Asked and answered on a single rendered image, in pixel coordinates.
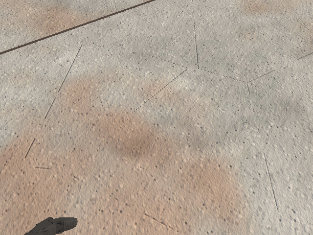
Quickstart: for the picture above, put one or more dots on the left robot hand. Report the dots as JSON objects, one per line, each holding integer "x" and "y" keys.
{"x": 53, "y": 226}

